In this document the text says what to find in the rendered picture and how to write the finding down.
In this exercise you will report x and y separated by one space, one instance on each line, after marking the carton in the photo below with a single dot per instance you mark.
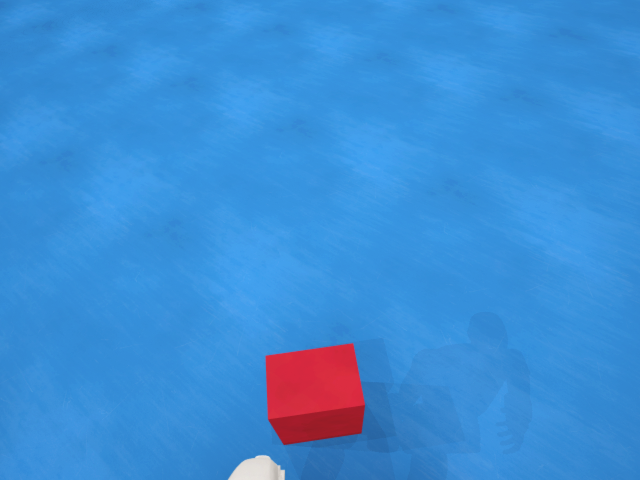
314 394

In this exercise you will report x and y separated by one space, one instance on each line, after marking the left robot thigh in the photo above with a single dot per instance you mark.
258 469

